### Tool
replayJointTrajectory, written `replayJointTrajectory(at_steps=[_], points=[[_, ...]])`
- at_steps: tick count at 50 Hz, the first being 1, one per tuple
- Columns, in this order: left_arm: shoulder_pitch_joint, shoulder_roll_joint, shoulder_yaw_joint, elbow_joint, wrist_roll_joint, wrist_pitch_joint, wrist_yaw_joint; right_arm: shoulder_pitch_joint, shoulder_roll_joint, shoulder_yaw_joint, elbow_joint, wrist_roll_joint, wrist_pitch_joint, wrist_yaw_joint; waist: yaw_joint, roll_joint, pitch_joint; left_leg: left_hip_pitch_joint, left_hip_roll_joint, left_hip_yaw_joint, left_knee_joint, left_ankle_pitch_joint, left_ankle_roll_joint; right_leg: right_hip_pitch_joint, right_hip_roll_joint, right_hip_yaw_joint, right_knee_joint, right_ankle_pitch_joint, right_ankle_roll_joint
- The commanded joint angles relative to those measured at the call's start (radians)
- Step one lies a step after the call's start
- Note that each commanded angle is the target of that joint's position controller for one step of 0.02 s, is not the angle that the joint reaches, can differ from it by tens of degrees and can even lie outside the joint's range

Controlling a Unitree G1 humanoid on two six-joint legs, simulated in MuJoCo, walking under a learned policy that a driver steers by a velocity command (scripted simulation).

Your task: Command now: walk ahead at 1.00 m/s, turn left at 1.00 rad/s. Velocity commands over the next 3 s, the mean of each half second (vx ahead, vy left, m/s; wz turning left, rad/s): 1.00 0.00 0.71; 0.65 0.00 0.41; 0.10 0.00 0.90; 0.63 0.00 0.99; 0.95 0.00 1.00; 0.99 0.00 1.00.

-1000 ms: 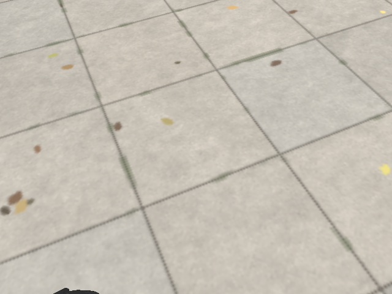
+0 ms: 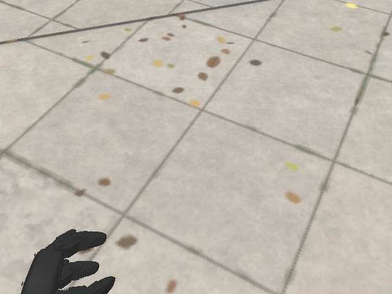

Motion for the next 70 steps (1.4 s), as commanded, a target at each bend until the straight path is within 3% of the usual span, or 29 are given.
replayJointTrajectory(at_steps=[1,2,4,8,16,20,21,22,23,24,27,30,37,38,39,41,42,43,44,45,47,51,56,62,63,64,65,68,70], points=[[0.537,0.339,0.125,0.076,0.042,-0.005,0.038,-0.106,0.026,0.023,-0.183,0.033,-0.033,-0.003,0.241,-0.426,-0.428,-0.724,-0.009,0.107,0.785,-0.016,-0.039,0.991,-0.430,0.713,-0.244,-0.638,-0.114],[0.389,0.275,0.130,0.055,0.032,0.003,0.028,-0.105,-0.041,0.027,-0.163,0.008,-0.017,-0.015,0.199,-0.345,-0.324,-0.841,0.096,0.154,0.860,0.087,-0.030,0.863,-0.425,0.830,-0.307,-0.807,-0.160],[0.305,0.119,0.095,0.067,0.022,0.011,0.019,-0.221,-0.072,0.019,-0.149,-0.027,0.010,0.008,0.189,-0.072,-0.095,-0.836,0.198,0.207,0.791,0.201,-0.041,0.605,-0.328,0.476,-0.287,-0.591,-0.149],[0.389,0.068,0.078,0.192,-0.003,-0.024,-0.004,-0.337,0.027,0.048,-0.230,-0.032,0.058,0.057,0.141,-0.079,0.023,-0.864,0.277,0.221,0.732,0.225,-0.051,0.454,-0.267,0.112,-0.342,-0.193,-0.092],[0.467,0.135,0.079,0.286,-0.007,-0.056,-0.010,-0.567,0.044,0.087,-0.312,-0.037,0.041,0.089,0.128,-0.027,0.134,-0.619,0.179,0.418,0.161,0.475,0.006,0.399,-0.181,-0.283,-0.532,0.445,-0.099],[0.471,0.263,0.095,0.296,-0.007,-0.016,0.015,-0.258,-0.050,0.049,-0.200,-0.044,0.029,0.048,-0.054,-0.150,-0.096,-0.241,0.050,0.434,0.074,0.261,0.066,0.564,-0.236,-0.299,-0.009,1.190,-0.112],[0.425,0.264,0.094,0.281,-0.011,-0.005,0.019,-0.060,-0.090,0.025,-0.133,-0.045,0.027,0.031,-0.154,-0.138,-0.178,0.007,0.072,0.374,-0.060,0.298,0.091,0.452,-0.210,-0.309,0.284,1.067,-0.107],[0.466,0.166,0.077,0.260,0.007,-0.003,0.008,-0.033,-0.164,-0.003,-0.105,-0.050,0.033,0.010,-0.077,0.001,-0.251,0.248,0.250,0.149,-0.016,0.113,0.090,0.193,-0.122,-0.273,0.650,0.168,-0.098],[0.554,0.086,0.057,0.184,-0.030,-0.009,-0.012,-0.076,-0.238,-0.021,-0.148,-0.045,0.037,-0.002,0.035,0.213,-0.428,0.500,0.539,-0.419,-0.130,0.027,0.228,-0.165,0.016,-0.153,1.003,-0.436,-0.063],[0.362,0.166,0.070,0.145,-0.028,-0.023,-0.005,-0.032,-0.203,-0.022,-0.134,-0.035,0.040,-0.013,-0.038,0.031,-0.372,0.431,0.483,-0.409,-0.257,0.089,0.187,-0.274,0.004,-0.030,1.013,-0.317,-0.085],[0.350,0.105,0.053,0.162,-0.015,-0.013,-0.012,-0.130,-0.091,0.002,-0.072,-0.025,-0.003,-0.026,0.108,-0.056,-0.037,-0.034,0.392,-0.095,-0.341,0.349,0.127,-0.182,-0.087,-0.019,0.778,-0.227,-0.072],[0.343,0.063,0.044,0.168,0.014,0.027,-0.039,-0.141,-0.012,0.029,-0.045,-0.001,-0.032,-0.025,0.165,0.007,0.027,-0.224,0.322,0.024,-0.450,0.337,0.115,-0.109,-0.128,-0.031,0.613,-0.242,-0.033],[0.078,0.015,0.015,0.081,0.001,-0.010,-0.052,-0.019,-0.049,0.026,0.049,0.030,-0.065,-0.007,0.105,0.004,0.082,-0.281,0.245,0.197,-0.472,1.022,0.026,0.161,0.012,-0.160,0.051,0.351,-0.066],[0.089,0.041,0.022,0.084,0.004,-0.009,-0.044,-0.010,-0.073,0.021,0.060,0.029,-0.062,-0.013,0.110,0.014,0.056,-0.214,0.249,0.182,-0.423,1.095,0.011,0.191,0.045,-0.157,0.018,0.343,-0.078],[0.016,0.103,0.054,0.031,-0.039,-0.043,-0.022,0.027,-0.074,0.014,0.049,0.063,-0.037,-0.030,0.119,-0.047,0.009,-0.139,0.289,0.099,-0.315,1.061,-0.008,0.223,0.085,-0.076,-0.037,0.252,-0.064],[0.201,0.163,0.079,0.066,-0.042,-0.058,-0.003,-0.067,-0.164,-0.011,0.030,0.036,0.006,-0.043,0.269,0.052,-0.102,-0.080,0.268,0.102,-0.047,1.128,-0.059,0.384,0.081,-0.077,-0.101,0.298,-0.063],[0.385,0.199,0.090,0.110,-0.025,-0.051,0.011,-0.129,-0.117,-0.001,-0.015,0.010,0.017,-0.042,0.342,0.069,-0.234,-0.212,0.217,0.107,0.218,0.969,-0.108,0.656,-0.044,-0.008,-0.015,0.517,-0.091],[0.439,0.244,0.082,0.122,0.027,-0.049,0.007,0.055,0.081,0.045,-0.024,-0.012,0.020,-0.033,0.236,-0.282,-0.437,-0.511,0.026,0.162,0.742,-0.142,-0.184,1.010,-0.389,0.287,0.127,1.069,-0.252],[0.445,0.182,0.075,0.086,0.026,-0.049,-0.009,0.140,0.006,0.045,-0.027,0.039,0.020,-0.024,0.248,-0.317,-0.687,-0.619,0.023,0.035,0.984,-0.191,-0.203,1.129,-0.488,0.579,0.040,0.922,-0.357],[0.335,0.150,0.078,0.041,0.009,-0.031,0.002,0.022,-0.082,0.015,-0.060,0.059,0.038,-0.028,0.253,-0.210,-0.590,-0.656,0.115,0.086,0.984,-0.124,-0.219,1.004,-0.446,0.444,-0.020,0.751,-0.331],[0.215,0.075,0.061,0.066,-0.018,-0.010,0.026,-0.122,-0.078,0.001,-0.104,0.059,0.068,-0.043,0.193,-0.048,-0.240,-0.736,0.203,0.199,0.887,-0.046,-0.242,0.659,-0.334,0.194,-0.099,0.646,-0.273],[0.043,0.083,0.077,0.081,-0.006,-0.019,0.017,-0.109,0.043,0.007,-0.153,0.059,0.128,-0.055,0.075,-0.098,-0.045,-0.576,0.305,0.253,0.585,0.006,-0.245,0.224,-0.283,-0.054,-0.295,0.424,-0.253],[-0.018,0.140,0.111,0.095,-0.036,0.000,0.026,-0.188,0.004,-0.007,-0.195,0.040,0.127,-0.011,0.080,-0.095,-0.148,-0.419,0.304,0.321,0.234,0.374,-0.189,0.285,-0.264,-0.226,-0.262,0.347,-0.232],[-0.007,0.142,0.125,0.129,-0.066,0.050,0.020,-0.259,-0.076,-0.064,-0.248,0.033,0.145,0.006,0.063,-0.051,-0.080,-0.334,0.243,0.407,0.011,0.330,-0.086,0.330,-0.273,-0.291,-0.066,0.075,-0.118],[0.040,0.118,0.123,0.149,-0.062,0.057,0.012,-0.158,-0.123,-0.089,-0.224,0.022,0.136,-0.009,0.027,0.055,-0.092,-0.205,0.233,0.326,-0.087,0.469,-0.031,0.260,-0.205,-0.321,0.150,0.026,-0.066],[0.073,0.089,0.115,0.113,-0.024,0.061,0.006,-0.149,-0.271,-0.123,-0.241,0.026,0.127,-0.031,0.082,0.376,-0.053,-0.073,0.419,-0.067,-0.177,0.933,0.116,-0.036,-0.030,-0.354,0.506,-0.514,0.031],[0.034,0.090,0.108,0.070,-0.015,0.053,0.010,-0.184,-0.274,-0.108,-0.279,-0.016,0.096,-0.022,0.091,0.322,-0.218,-0.023,0.528,-0.370,-0.248,0.710,0.281,-0.184,0.066,-0.089,0.728,-0.629,0.052],[-0.032,0.120,0.119,0.091,-0.026,0.036,0.027,-0.270,-0.164,-0.077,-0.296,0.035,0.058,-0.020,0.107,0.037,-0.171,-0.082,0.450,-0.206,-0.275,0.505,0.144,-0.222,0.024,0.041,0.668,-0.402,-0.001],[-0.025,0.133,0.127,0.093,-0.017,0.039,0.027,-0.342,-0.124,-0.063,-0.326,0.034,0.077,-0.044,0.146,0.069,-0.170,-0.187,0.384,-0.129,-0.268,0.529,0.098,-0.112,0.032,0.043,0.573,-0.323,0.004]])
Next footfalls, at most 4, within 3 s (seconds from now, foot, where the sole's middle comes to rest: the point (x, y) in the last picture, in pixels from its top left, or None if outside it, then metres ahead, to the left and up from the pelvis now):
0.44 left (148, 274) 0.54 0.13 -0.75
0.84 right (136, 158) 1.02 0.15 -0.75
1.26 left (74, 184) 0.92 0.40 -0.75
1.68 right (103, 144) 1.11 0.29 -0.75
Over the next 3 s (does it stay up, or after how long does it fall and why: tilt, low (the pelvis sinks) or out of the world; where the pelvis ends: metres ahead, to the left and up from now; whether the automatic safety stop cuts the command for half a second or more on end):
stays up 0.60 1.25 -0.02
